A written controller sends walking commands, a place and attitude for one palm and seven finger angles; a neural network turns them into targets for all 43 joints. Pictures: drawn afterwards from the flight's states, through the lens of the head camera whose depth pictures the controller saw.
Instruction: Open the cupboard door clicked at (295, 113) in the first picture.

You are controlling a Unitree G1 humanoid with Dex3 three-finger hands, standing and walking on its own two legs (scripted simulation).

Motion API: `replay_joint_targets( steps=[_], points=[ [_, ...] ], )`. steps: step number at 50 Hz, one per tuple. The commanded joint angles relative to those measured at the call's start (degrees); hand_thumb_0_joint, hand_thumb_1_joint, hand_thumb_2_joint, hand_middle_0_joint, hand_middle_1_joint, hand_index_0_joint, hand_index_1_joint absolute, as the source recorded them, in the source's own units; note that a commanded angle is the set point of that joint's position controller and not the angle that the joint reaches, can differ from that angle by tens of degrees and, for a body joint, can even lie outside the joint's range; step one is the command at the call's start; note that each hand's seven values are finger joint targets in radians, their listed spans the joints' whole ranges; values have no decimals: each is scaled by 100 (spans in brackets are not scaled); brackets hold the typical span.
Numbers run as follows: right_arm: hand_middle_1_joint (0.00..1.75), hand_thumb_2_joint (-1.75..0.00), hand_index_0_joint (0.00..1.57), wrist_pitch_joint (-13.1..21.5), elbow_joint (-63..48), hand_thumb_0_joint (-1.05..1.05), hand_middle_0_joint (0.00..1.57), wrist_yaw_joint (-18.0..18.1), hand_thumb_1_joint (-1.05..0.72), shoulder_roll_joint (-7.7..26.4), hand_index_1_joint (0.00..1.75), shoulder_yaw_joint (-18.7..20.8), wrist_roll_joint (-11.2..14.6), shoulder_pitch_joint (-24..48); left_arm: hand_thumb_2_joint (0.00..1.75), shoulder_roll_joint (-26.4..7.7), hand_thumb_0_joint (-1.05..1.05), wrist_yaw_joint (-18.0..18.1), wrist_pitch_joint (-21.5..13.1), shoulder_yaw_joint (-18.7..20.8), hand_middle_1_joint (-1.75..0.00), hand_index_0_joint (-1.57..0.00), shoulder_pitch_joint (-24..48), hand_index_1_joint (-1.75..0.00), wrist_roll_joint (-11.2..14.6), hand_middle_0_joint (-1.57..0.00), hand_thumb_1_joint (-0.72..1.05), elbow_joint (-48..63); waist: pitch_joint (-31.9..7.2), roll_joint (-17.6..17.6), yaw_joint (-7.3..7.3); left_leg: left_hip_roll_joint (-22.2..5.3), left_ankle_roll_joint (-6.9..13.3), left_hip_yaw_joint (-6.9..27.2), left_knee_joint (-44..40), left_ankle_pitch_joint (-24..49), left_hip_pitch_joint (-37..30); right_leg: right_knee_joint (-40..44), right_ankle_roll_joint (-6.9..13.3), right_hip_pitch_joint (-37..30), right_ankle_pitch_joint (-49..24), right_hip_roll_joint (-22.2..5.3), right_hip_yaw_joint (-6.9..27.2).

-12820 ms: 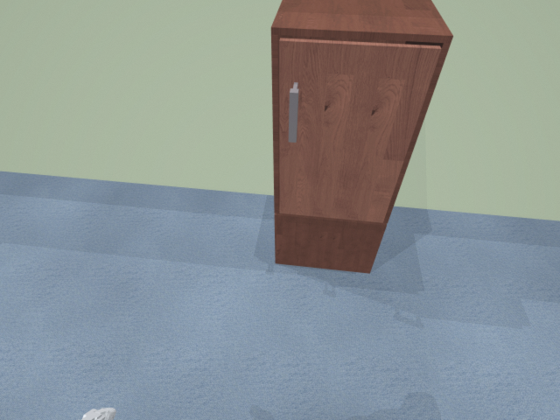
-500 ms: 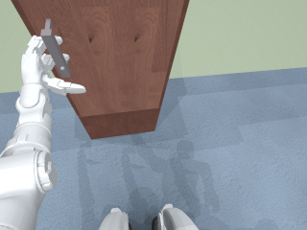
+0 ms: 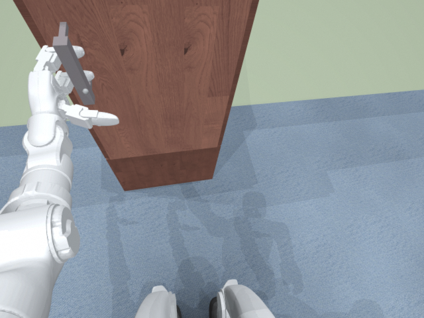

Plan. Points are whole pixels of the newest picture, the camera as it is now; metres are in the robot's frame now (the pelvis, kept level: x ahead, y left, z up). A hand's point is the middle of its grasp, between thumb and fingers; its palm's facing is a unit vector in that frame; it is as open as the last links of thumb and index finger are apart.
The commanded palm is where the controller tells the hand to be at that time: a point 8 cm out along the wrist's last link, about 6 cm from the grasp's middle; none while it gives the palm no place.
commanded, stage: close the thumb around the handle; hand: left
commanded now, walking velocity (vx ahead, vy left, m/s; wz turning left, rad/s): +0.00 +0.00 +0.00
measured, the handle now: (77, 66) +0.57 +0.21 +0.08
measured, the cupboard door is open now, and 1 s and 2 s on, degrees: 0 0 50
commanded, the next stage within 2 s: pull the door open along its arc in 0.80 s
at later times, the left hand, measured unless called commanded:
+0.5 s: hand (89, 91) +0.52 +0.18 +0.07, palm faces +0.12 -0.99 -0.01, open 9.6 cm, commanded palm +0.49 +0.22 +0.07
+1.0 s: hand (91, 90) +0.52 +0.18 +0.07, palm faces +0.13 -0.99 -0.01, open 5.7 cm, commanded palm +0.48 +0.22 +0.07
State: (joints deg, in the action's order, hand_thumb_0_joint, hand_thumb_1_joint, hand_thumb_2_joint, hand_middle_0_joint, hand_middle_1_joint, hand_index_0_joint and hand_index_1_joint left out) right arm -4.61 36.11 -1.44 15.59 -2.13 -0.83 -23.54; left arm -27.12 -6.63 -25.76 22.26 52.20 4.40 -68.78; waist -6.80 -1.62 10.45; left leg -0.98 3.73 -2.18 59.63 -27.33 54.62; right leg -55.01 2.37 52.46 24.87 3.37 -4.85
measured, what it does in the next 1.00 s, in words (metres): stands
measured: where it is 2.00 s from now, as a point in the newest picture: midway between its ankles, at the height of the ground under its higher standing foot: outside the picture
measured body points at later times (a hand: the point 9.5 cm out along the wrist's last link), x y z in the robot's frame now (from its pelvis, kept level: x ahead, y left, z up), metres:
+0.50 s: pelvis +0.00 +0.00 +0.00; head +0.13 +0.02 +0.43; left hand +0.50 +0.24 +0.08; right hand +0.00 -0.26 -0.11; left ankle +0.00 +0.07 -0.67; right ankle +0.01 -0.10 -0.67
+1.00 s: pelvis +0.01 +0.00 +0.00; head +0.13 +0.01 +0.43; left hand +0.50 +0.23 +0.08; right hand +0.00 -0.27 -0.11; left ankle +0.00 +0.07 -0.67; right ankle +0.01 -0.10 -0.67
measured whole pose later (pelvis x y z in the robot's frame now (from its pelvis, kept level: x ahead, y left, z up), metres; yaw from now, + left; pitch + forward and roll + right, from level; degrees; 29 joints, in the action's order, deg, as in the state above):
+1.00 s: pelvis +0.01 +0.00 +0.00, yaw +0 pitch +22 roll -3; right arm -5.1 36.5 -1.9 15.4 -1.8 -1.0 -23.5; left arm -25.7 -4.5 -25.7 21.5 51.0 4.3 -67.7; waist -7.2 -2.0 10.1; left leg -1.0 3.3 -2.0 59.1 -27.6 53.9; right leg -54.7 2.7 51.9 25.3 3.5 -4.8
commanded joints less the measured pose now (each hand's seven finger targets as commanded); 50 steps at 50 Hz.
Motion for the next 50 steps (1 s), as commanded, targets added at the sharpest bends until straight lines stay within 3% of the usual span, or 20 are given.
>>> replay_joint_targets(
  steps=[1, 3, 5, 9, 11, 18, 21, 23, 26, 28, 30, 31, 34, 36, 39, 42, 44, 45, 46, 50],
  points=[
    [30, -90, 20, 95, -182, 0, 20, 68, -90, 1006, 30, 387, -42, -988, 30, -1088, 0, 33, -388, -132, -120, -30, 2614, -120, 8, -30, -50, 1167, -2599, -805, 88, -67, -249, 716, -580, 2581, -2425, 517, -100, -678, -1801, 38, 324],
    [30, -90, 20, 75, -200, 0, 20, 71, -90, 1035, 30, 403, -46, -994, 30, -1142, 0, 57, -357, -89, -120, -30, 2556, -120, 1, -30, -50, 1203, -2619, -663, 90, -80, -243, 724, -602, 2566, -2444, 538, -108, -707, -1782, 39, 314],
    [30, -90, 20, 74, -225, 0, 20, 69, -90, 1033, 30, 410, -59, -1008, 30, -1239, 0, 86, -391, 25, -120, -30, 2575, -120, 21, -30, -50, 1403, -2910, -795, 2, -71, -260, 724, -575, 2856, -2599, 492, -96, -831, -1972, 39, 326],
    [30, -90, 20, 58, -210, 0, 20, 51, -90, 1013, 30, 409, -60, -1028, 40, -1128, 0, 130, -382, -1, -122, -32, 2475, -122, 29, -32, -28, 1298, -2665, -612, 21, -78, -254, 722, -594, 2906, -2524, 509, -94, -840, -2021, 55, 298],
    [30, -90, 20, 45, -226, 0, 20, 34, -90, 998, 30, 420, -53, -997, 44, -1019, 0, 160, -391, -68, -124, -32, 2388, -124, 25, -32, -16, 1404, -2753, -736, -24, -93, -291, 725, -590, 3093, -2660, 492, -97, -788, -2061, 52, 284],
    [30, -90, 20, 48, -215, 0, 20, 24, -90, 988, 30, 407, -55, -978, 61, -954, 0, 239, -379, -125, -128, -35, 2442, -128, -37, -35, 23, 1205, -2466, -506, 51, -68, -257, 705, -618, 2650, -2347, 516, -104, -776, -1885, 44, 295],
    [30, -90, 20, 54, -228, 0, 20, 46, -90, 1001, 30, 398, -54, -975, 68, -1174, 0, 231, -393, 24, -130, -36, 2421, -130, -61, -36, 40, 1126, -2487, -521, 9, -38, -233, 662, -614, 2544, -2209, 519, -102, -905, -1908, 30, 344],
    [30, -90, 20, 66, -235, 0, 20, 53, -90, 996, 30, 388, -46, -971, 73, -1118, 0, 198, -362, -43, -131, -37, 2474, -131, -66, -37, 51, 1063, -2463, -445, 51, -25, -212, 648, -610, 2386, -2105, 534, -110, -925, -1847, 27, 351],
    [30, -90, 20, 81, -232, 0, 20, 55, -90, 977, 30, 401, -48, -961, 80, -1046, 0, 165, -437, -109, -133, -38, 2581, -133, -53, -38, 68, 1290, -2758, -760, 5, -46, -259, 695, -581, 2632, -2446, 486, -89, -817, -1888, 25, 338],
    [30, -90, 20, 103, -181, 0, 20, 47, -90, 975, 30, 417, -68, -951, 85, -985, 0, 173, -488, -147, -134, -39, 2774, -134, -12, -39, 79, 1428, -2822, -871, 56, -69, -275, 726, -543, 2690, -2612, 485, -91, -686, -1859, 35, 325],
    [30, -90, 20, 97, -161, 0, 20, 51, -90, 1002, 30, 414, -56, -975, 90, -1007, 0, 173, -463, -121, -135, -40, 2627, -135, 15, -40, 90, 1227, -2728, -612, 97, -69, -254, 727, -534, 2667, -2472, 504, -106, -735, -1893, 43, 333],
    [30, -90, 20, 88, -164, 0, 20, 63, -90, 1018, 30, 411, -54, -986, 90, -1133, 0, 186, -434, -20, -135, -40, 2587, -135, 6, -40, 90, 1168, -2634, -531, 82, -61, -237, 703, -549, 2585, -2331, 514, -112, -804, -1894, 36, 344],
    [30, -90, 20, 100, -167, 0, 20, 52, -90, 988, 30, 416, -62, -988, 90, -885, 0, 180, -446, -273, -135, -40, 2832, -135, -40, -40, 90, 1347, -2731, -720, 143, -56, -231, 733, -536, 2656, -2502, 496, -99, -690, -1896, 38, 339],
    [30, -90, 20, 88, -132, 0, 20, 56, -90, 1014, 30, 416, -65, -1018, 90, -1088, 0, 205, -430, -96, -135, -40, 2687, -135, -37, -40, 90, 1273, -2774, -716, 64, -64, -255, 739, -546, 2749, -2527, 500, -100, -746, -1935, 39, 330],
    [30, -90, 20, 75, -154, 0, 20, 58, -90, 1001, 30, 416, -66, -1031, 90, -989, 0, 187, -421, -208, -135, -40, 2704, -135, -58, -40, 90, 1311, -2784, -680, 116, -56, -228, 716, -519, 2802, -2482, 491, -102, -797, -2041, 33, 351],
    [30, -90, 20, 68, -129, 0, 20, 41, -90, 986, 30, 421, -65, -1016, 90, -906, 0, 190, -420, -256, -135, -40, 2697, -135, -44, -40, 90, 1330, -2732, -784, 104, -61, -250, 711, -539, 2808, -2559, 525, -105, -753, -2014, 43, 338],
    [30, -90, 20, 60, -141, 0, 20, 54, -90, 1011, 30, 425, -70, -1033, 90, -1079, 0, 196, -433, -121, -135, -40, 2620, -135, -46, -40, 90, 1343, -2755, -741, 73, -58, -240, 704, -542, 2874, -2527, 508, -94, -838, -2089, 39, 345],
    [30, -90, 20, 60, -148, 0, 20, 43, -90, 988, 30, 413, -61, -1004, 90, -962, 0, 181, -433, -246, -135, -40, 2662, -135, -47, -40, 90, 1379, -2781, -807, 78, -55, -251, 700, -551, 2865, -2559, 516, -102, -827, -2085, 35, 348],
    [30, -90, 20, 55, -141, 0, 20, 51, -90, 1011, 30, 416, -56, -1022, 90, -1237, 0, 183, -435, -20, -135, -40, 2587, -135, -59, -40, 90, 1356, -2814, -730, 9, -42, -232, 674, -548, 2806, -2452, 521, -101, -975, -2108, 37, 371],
    [30, -90, 20, 42, -285, 0, 20, 31, -90, 947, 30, 408, -25, -932, 90, -925, 0, 60, -405, -135, -135, -40, 1860, -135, 61, -40, 90, 1418, -2784, -621, -129, -12, -214, 568, -628, 2893, -2368, 562, -98, -1305, -2357, 42, 371]
  ],
)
